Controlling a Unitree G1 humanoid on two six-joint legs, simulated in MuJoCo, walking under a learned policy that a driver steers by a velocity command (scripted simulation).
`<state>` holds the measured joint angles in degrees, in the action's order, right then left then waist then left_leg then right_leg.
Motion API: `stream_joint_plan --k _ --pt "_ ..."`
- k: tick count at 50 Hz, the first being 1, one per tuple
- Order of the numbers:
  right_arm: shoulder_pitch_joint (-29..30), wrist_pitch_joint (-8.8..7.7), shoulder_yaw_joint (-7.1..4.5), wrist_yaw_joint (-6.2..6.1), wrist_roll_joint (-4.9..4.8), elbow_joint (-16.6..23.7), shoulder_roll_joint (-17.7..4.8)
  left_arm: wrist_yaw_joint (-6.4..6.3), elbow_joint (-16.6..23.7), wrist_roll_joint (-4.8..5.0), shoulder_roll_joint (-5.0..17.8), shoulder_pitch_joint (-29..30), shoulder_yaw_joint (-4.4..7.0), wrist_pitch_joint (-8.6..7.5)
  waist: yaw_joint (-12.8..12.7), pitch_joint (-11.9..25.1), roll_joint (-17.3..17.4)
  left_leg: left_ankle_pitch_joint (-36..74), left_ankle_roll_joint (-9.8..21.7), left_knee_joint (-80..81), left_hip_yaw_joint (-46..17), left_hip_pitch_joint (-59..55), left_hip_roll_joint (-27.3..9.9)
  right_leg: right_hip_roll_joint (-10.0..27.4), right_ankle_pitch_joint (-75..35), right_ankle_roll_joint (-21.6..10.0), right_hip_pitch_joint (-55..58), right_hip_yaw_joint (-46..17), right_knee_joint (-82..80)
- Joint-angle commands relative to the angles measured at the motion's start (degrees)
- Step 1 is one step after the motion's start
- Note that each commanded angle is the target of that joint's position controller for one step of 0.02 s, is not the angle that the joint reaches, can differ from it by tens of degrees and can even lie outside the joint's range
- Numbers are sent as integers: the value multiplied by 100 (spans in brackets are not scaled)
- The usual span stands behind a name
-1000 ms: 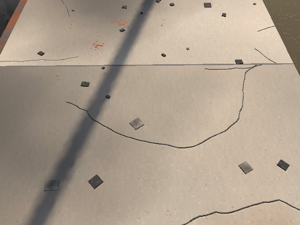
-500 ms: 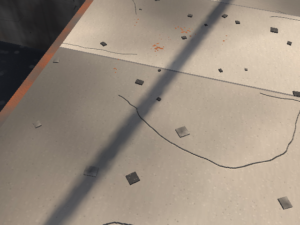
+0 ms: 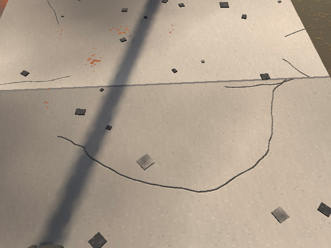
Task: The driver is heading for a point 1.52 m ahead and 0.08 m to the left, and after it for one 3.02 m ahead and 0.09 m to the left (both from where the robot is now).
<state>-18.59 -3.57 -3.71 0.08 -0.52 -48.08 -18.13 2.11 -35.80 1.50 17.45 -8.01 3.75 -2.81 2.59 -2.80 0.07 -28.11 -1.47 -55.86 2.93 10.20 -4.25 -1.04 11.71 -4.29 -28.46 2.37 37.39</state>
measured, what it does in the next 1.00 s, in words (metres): walks ahead: left foot, then right foot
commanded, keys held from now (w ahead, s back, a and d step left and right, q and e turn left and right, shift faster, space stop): w+e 0.20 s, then w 0.02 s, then w+q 0.78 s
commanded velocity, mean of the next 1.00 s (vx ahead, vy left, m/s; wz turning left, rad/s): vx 0.49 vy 0.00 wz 0.09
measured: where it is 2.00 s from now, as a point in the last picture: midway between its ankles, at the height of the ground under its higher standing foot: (141, 118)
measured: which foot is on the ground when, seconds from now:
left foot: up 0.00-0.42, down 0.44-0.94, up 0.96-1.00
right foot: down 0.00-0.46, up 0.48-0.92, down 0.94-1.00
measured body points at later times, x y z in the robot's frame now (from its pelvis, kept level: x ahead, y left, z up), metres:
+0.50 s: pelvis +0.30 +0.02 +0.00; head +0.34 +0.02 +0.45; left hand +0.40 +0.30 -0.11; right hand +0.45 -0.26 -0.08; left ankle +0.41 +0.09 -0.72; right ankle +0.11 -0.09 -0.66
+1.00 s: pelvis +0.59 -0.02 +0.01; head +0.62 -0.02 +0.46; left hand +0.79 +0.25 -0.05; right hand +0.66 -0.30 -0.11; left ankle +0.43 +0.08 -0.67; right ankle +0.69 -0.12 -0.72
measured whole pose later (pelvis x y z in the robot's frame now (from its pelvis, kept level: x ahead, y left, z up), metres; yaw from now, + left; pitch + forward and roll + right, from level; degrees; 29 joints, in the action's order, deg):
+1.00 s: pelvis +0.59 -0.02 +0.01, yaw +10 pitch +2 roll -1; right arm -22.9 -1.3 -3.3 -1.1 -1.8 -44.0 -17.4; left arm 0.6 -36.2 -0.3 15.3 -3.4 2.4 -7.0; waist 4.0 -0.4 1.6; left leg -28.2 2.3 -52.8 -11.5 12.4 5.5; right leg -3.0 7.6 -1.3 -24.1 -1.2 29.4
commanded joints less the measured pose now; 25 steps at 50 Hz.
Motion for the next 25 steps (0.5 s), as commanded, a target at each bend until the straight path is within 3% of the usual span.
stream_joint_plan --k 1,2,3,4,7,11,13,15,19,20,21,22,23,24,25 --pt "767 -476 -51 92 -180 973 -741 -45 54 -45 1009 -1595 293 -104 -844 1235 -571 452 247 -2073 -761 3893 47 1799 742 -1402 4116 -3537 -2123" --pt "762 -492 -52 55 -37 930 -701 -53 128 -46 859 -1176 238 -94 -589 850 -162 811 242 -1563 -741 3571 -168 1546 196 -1246 3285 -2943 -2150" --pt "677 -444 -91 35 53 899 -720 -70 236 -105 705 -866 174 -96 -366 636 -245 1096 211 -1159 -767 3148 -308 1330 -347 -1174 2655 -2521 -2285" --pt "579 -373 -100 47 79 888 -699 -92 319 -149 691 -691 160 -101 -228 566 -379 1257 144 -1028 -750 2846 -320 1217 -673 -1196 2250 -2367 -2433" --pt "569 -220 -59 31 159 887 -509 -181 248 -97 806 -649 185 -158 -101 396 -317 1677 -151 -382 -575 2661 -196 1005 -1499 -1248 1638 -1820 -2606" --pt "1501 -245 71 59 129 1127 -218 -285 47 -41 871 -933 209 -122 -427 165 -442 3109 -291 1634 -470 2314 140 612 -1170 -898 1381 -1344 -2512" --pt "1783 -296 119 149 64 1145 -154 -293 -114 -33 855 -1177 197 -135 -629 176 -517 3699 -246 2180 -389 2023 215 745 -874 -819 1520 -1331 -2560" --pt "1923 -330 88 207 3 1194 -272 -279 -253 -24 862 -1318 195 -143 -698 95 -565 3768 -77 2452 -479 2119 165 997 -828 -779 1947 -1453 -2427" --pt "1795 -327 4 277 -21 1268 -485 -282 -438 -65 914 -1335 228 -62 -553 12 -651 2722 414 2642 -417 2304 190 1436 -1911 -593 2965 -1472 -1985" --pt "1486 -323 -52 273 -19 1209 -578 -289 -435 -78 945 -1255 235 -34 -377 196 -669 2466 553 2685 -254 1885 359 1349 -2908 -508 3088 -1320 -1568" --pt "802 -315 -159 250 -4 1022 -739 -302 -421 -108 904 -1186 208 9 -20 661 -552 2529 734 2773 -63 967 576 1075 -3875 -380 3052 -1035 -658" --pt "-58 -297 -233 235 26 883 -986 -345 -329 -189 755 -1242 121 36 323 1428 -183 2881 1025 2558 -742 -530 71 799 -3296 -198 2352 -772 755" --pt "-528 -264 -377 248 61 834 -1561 -323 -188 -186 317 -2010 -9 -53 4 2173 1305 1913 2059 2907 -3512 -2570 -1207 -139 -606 339 151 -422 3071" --pt "-655 -255 -281 302 -99 769 -1140 -287 -185 -174 434 -1852 -46 -171 122 2258 1561 705 2197 3920 -5147 -3027 -1430 -369 1909 394 -948 -933 3696" --pt "-313 -234 -189 266 -109 848 -823 -221 -70 -4 791 -1225 34 -259 210 1427 955 221 1921 3980 -4495 -2479 -1395 0 1583 317 -1486 -1106 3983"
